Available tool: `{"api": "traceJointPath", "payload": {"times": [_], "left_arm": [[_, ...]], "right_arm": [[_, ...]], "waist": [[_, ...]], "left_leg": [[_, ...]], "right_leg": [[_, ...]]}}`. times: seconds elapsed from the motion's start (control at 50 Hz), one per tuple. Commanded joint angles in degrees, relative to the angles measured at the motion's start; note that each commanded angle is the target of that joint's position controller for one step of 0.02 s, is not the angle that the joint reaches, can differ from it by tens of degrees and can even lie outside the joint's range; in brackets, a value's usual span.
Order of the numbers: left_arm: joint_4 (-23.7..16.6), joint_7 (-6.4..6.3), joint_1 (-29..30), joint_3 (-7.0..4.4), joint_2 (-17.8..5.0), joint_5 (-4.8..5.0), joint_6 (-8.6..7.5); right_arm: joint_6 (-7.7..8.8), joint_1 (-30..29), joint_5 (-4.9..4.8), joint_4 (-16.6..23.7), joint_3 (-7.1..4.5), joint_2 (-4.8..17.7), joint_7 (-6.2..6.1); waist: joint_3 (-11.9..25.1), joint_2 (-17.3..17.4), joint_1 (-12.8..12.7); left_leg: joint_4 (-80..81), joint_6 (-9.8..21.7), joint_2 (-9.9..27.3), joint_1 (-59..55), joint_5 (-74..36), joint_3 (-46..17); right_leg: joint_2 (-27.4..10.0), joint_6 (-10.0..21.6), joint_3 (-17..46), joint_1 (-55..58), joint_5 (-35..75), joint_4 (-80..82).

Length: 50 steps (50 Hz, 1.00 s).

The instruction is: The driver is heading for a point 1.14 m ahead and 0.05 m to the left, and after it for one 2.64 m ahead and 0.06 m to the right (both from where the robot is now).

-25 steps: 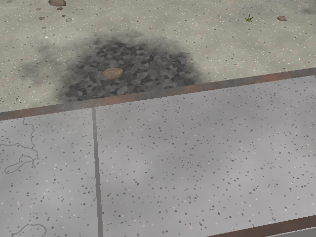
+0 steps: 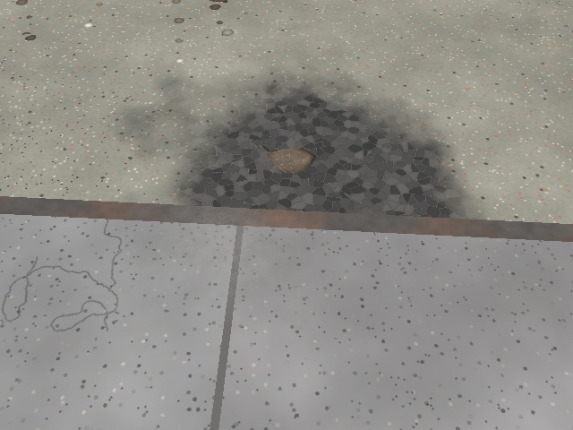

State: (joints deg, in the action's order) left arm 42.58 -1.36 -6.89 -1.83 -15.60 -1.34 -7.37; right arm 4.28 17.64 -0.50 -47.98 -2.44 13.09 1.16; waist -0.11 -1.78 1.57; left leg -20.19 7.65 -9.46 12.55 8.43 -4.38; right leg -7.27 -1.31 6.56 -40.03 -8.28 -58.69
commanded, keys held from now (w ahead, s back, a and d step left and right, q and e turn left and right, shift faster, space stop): w+q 0.28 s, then w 0.70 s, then w+e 0.02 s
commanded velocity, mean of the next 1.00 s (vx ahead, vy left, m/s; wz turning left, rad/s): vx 0.50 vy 0.00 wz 0.30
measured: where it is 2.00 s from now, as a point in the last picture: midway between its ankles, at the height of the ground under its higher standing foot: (239, 249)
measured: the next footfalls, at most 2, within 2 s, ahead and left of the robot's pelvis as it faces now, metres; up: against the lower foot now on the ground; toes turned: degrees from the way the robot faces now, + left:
right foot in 0.22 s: +0.31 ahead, -0.14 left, +0.00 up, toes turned +13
left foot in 0.72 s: +0.49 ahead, +0.17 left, +0.00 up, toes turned +17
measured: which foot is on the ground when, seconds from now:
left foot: down 0.00-0.24, up 0.26-0.70, down 0.72-1.00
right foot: up 0.00-0.20, down 0.22-0.74, up 0.76-1.00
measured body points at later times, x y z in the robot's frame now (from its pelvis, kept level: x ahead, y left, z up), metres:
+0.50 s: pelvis +0.26 -0.04 +0.00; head +0.29 -0.05 +0.45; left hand +0.23 +0.23 -0.11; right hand +0.49 -0.25 -0.10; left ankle +0.29 +0.13 -0.67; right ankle +0.27 -0.15 -0.74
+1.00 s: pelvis +0.49 +0.09 +0.01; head +0.50 +0.11 +0.46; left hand +0.56 +0.39 -0.10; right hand +0.61 -0.16 -0.11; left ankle +0.45 +0.16 -0.74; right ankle +0.63 -0.05 -0.66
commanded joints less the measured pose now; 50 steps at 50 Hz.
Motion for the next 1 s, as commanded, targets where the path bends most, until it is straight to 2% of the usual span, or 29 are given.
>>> {"api": "traceJointPath", "payload": {"times": [0.02,0.06,0.12,0.16,0.2,0.22,0.24,0.26,0.28,0.3,0.32,0.34,0.36,0.4,0.44,0.52,0.58,0.64,0.68,0.72,0.74,0.76,0.78,0.8,0.82,0.84,0.86,0.92,1.0], "left_arm": [[-3.97,-0.75,1.43,-0.49,-2.19,-0.1,0.45],[-5.49,-0.48,5.74,-0.27,-1.93,0.72,0.31],[-7.39,0.48,9.34,-0.68,-3.73,1.56,-0.47],[-8.04,1.3,9.57,-1.26,-5.22,1.66,-1.29],[-7.07,1.5,4.66,-2.1,-6.48,1.75,-1.97],[-5.82,1.17,-1.44,-2.95,-8.1,1.33,-2.23],[-4.91,0.59,-11.11,-3.9,-11.52,0.56,-2.22],[-3.1,0.7,-16.74,-5.0,-15.02,-0.02,-1.23],[-3.98,0.87,-15.58,-4.1,-9.77,1.02,-0.81],[-4.42,0.76,-13.97,-3.24,-6.23,1.32,-0.44],[-4.45,0.93,-11.65,-2.84,-5.73,1.1,-0.07],[-3.84,1.23,-10.21,-2.6,-5.21,0.95,0.12],[-3.4,1.55,-9.43,-2.18,-4.27,0.62,0.06],[-2.21,2.23,-9.39,-2.17,-3.82,1.1,-0.26],[-1.05,2.47,-10.02,-2.65,-5.4,1.53,-0.49],[0.65,2.09,-11.66,-3.13,-7.67,2.07,0.35],[2.12,2.06,-14.5,-3.2,-9.06,2.64,1.04],[3.53,2.03,-16.16,-3.29,-9.91,3.09,1.78],[4.03,1.79,-15.55,-3.47,-10.86,3.26,2.44],[4.01,1.43,-15.08,-2.85,-9.75,3.0,2.84],[2.08,1.21,-14.74,-1.4,-6.61,1.34,2.55],[1.07,1.44,-20.92,0.33,-0.65,1.77,1.31],[1.8,1.73,-18.04,-1.13,-6.98,2.96,0.47],[0.41,1.95,-13.52,-1.72,-8.67,3.71,0.2],[0.23,1.68,-11.14,-1.63,-8.0,3.02,0.35],[0.05,1.53,-10.19,-1.83,-7.43,2.06,0.69],[0.28,1.62,-11.18,-1.92,-6.74,1.89,1.37],[0.21,1.45,-11.5,-1.72,-4.56,1.71,3.0],[-1.98,1.51,-4.31,-1.43,-3.33,1.51,3.09]], "right_arm": [[0.72,-0.61,-0.62,4.65,-2.25,9.12,-1.36],[0.34,1.54,-1.04,4.56,-2.42,9.49,-1.56],[-0.19,3.63,-1.32,4.46,-2.49,9.49,-1.7],[-0.64,3.71,-1.18,4.81,-2.46,9.43,-1.99],[-1.14,1.95,-0.9,5.63,-2.41,9.23,-2.19],[-1.08,0.77,-0.62,6.39,-1.82,7.69,-2.07],[-0.65,-0.06,0.14,7.7,-0.54,4.22,-1.7],[0.05,7.26,-1.47,9.28,0.18,2.25,-1.54],[0.12,8.16,-2.16,8.05,-0.75,8.14,-1.61],[-0.25,2.92,-1.84,8.27,-1.47,10.77,-1.57],[-0.45,-0.01,-1.0,8.81,-1.37,9.74,-1.65],[-0.26,-1.78,-0.37,9.43,-1.36,8.47,-1.52],[-0.36,-1.69,-0.5,9.54,-1.35,7.22,-1.25],[-0.74,-0.55,-0.8,9.4,-0.94,5.1,-0.93],[-0.82,-2.85,-0.18,10.42,-0.58,4.33,-0.85],[0.18,-10.26,0.11,12.32,0.43,3.03,-0.24],[0.63,-15.67,-0.46,13.71,0.48,3.34,0.37],[0.92,-18.96,-0.95,15.53,0.03,4.84,0.99],[1.18,-17.2,-0.74,15.5,-0.58,6.2,1.21],[1.09,-4.21,-0.07,11.64,-2.88,10.22,0.5],[0.76,6.94,0.69,9.87,-4.3,15.23,-0.33],[0.51,8.2,0.97,9.48,-4.62,18.73,-0.09],[0.67,8.09,0.12,9.35,-3.44,13.5,0.15],[0.83,4.46,-0.24,9.61,-2.62,11.31,0.23],[0.87,0.44,-0.12,10.1,-2.08,9.73,0.48],[0.93,-2.44,0.28,10.38,-1.76,8.41,0.79],[1.14,-3.95,0.68,10.37,-1.44,7.26,0.95],[2.28,-3.42,0.43,8.62,-1.9,8.18,0.92],[1.9,-0.25,0.47,6.02,-2.23,9.47,-0.26]], "waist": [[-0.63,4.52,-0.31],[0.05,5.97,1.77],[0.99,6.77,3.25],[1.35,7.44,2.58],[2.57,9.43,-0.57],[6.07,9.09,-3.7],[13.72,3.54,-7.84],[20.11,-16.56,-4.83],[16.66,-13.01,-5.26],[9.16,-6.05,-6.73],[4.59,-0.69,-5.8],[1.44,0.28,-4.64],[0.27,-0.75,-3.17],[0.18,-3.32,-1.88],[-0.25,-3.25,-1.68],[-0.5,-2.54,-3.75],[-1.35,-3.41,-5.76],[-2.43,-4.29,-5.8],[-1.54,-4.54,-3.58],[6.35,-2.32,2.99],[15.21,5.85,7.03],[20.18,20.15,2.88],[17.1,13.55,4.75],[9.9,10.81,3.64],[6.49,6.35,1.88],[3.97,5.63,0.16],[3.27,6.48,-1.66],[1.89,6.18,-3.31],[-0.54,4.79,-1.6]], "left_leg": [[7.46,7.42,11.43,9.01,-7.12,-10.83],[6.01,6.14,11.61,5.61,-3.6,-12.58],[2.31,5.77,13.96,-0.86,-0.9,-17.79],[-1.1,5.34,15.39,-4.37,-1.15,-21.53],[-5.29,4.18,14.91,-4.72,-4.41,-23.35],[-11.55,2.44,12.46,-2.27,-7.27,-21.42],[-27.71,-0.07,8.89,5.36,-1.91,-15.63],[-43.46,-3.69,1.28,25.68,22.65,-7.24],[-52.62,-4.45,6.68,33.69,23.73,-7.99],[-55.61,-5.1,8.35,35.58,17.94,-7.41],[-55.15,-5.61,9.91,33.82,13.46,-5.66],[-52.57,-5.77,11.07,32.69,10.64,-5.45],[-50.45,-5.63,12.35,30.15,9.45,-4.81],[-46.74,-5.99,12.9,27.37,8.59,-2.3],[-41.33,-6.61,13.83,28.03,6.15,-0.91],[-26.15,-6.87,14.84,25.94,-4.23,1.95],[-18.03,-6.83,13.25,21.68,-8.11,3.89],[-13.56,-5.09,12.47,20.54,-4.9,4.01],[-10.3,-3.29,11.15,15.8,-2.2,5.08],[-7.47,-0.45,9.35,-3.75,-3.21,6.29],[-8.24,3.75,21.84,-21.03,-5.49,-7.97],[-0.66,11.97,32.32,-34.13,5.34,-33.75],[2.26,11.04,31.42,-31.21,10.86,-35.69],[2.71,8.83,29.48,-24.55,7.44,-26.94],[3.72,7.38,26.59,-17.23,1.44,-20.44],[5.48,6.73,24.4,-11.4,-2.85,-16.36],[7.3,6.35,22.79,-7.43,-5.66,-13.45],[10.75,7.35,21.63,-2.81,-11.72,-8.09],[12.08,6.13,20.86,-4.81,-14.38,-3.21]], "right_leg": [[3.46,-1.53,-3.93,7.18,10.06,13.47],[5.37,-1.73,-3.66,8.01,12.28,21.77],[6.63,-1.33,-2.14,8.28,10.72,27.68],[7.54,-0.12,-1.43,10.38,6.85,30.97],[8.06,2.1,-2.32,18.07,3.7,34.19],[6.13,4.32,-1.68,28.05,3.94,35.33],[-3.89,8.69,7.09,43.5,2.11,34.52],[-16.08,17.88,32.27,61.29,-8.89,38.36],[-18.18,17.29,38.44,59.96,-19.71,40.27],[-15.41,14.84,30.25,53.32,-18.11,41.07],[-12.48,13.36,22.69,46.06,-10.58,42.15],[-9.95,13.06,18.21,40.66,-4.67,43.72],[-7.54,12.39,13.7,36.78,-1.2,45.4],[-5.28,13.14,8.23,33.3,3.96,47.65],[-5.27,14.31,5.13,32.69,9.65,49.12],[-4.3,13.41,-0.31,33.12,13.5,49.82],[-4.32,12.41,-2.09,33.17,10.72,49.17],[-7.08,11.56,-0.67,36.9,9.71,47.72],[-7.92,10.41,-0.86,38.69,14.91,44.29],[-3.39,7.63,-5.69,34.75,27.36,28.11],[0.25,4.99,-8.97,22.32,11.66,8.48],[9.17,2.51,-6.39,1.39,-23.48,-8.55],[6.26,3.0,-0.54,-5.09,-23.92,-15.36],[3.67,3.63,-1.67,-7.51,-18.34,-15.33],[1.43,3.38,-2.72,-5.08,-13.18,-12.8],[0.08,2.91,-2.87,-2.75,-9.9,-9.74],[-0.99,2.63,-2.49,0.61,-7.77,-8.19],[-1.03,1.29,-3.15,2.46,-3.52,-4.54],[-0.83,0.49,-3.26,-1.78,7.25,7.07]]}}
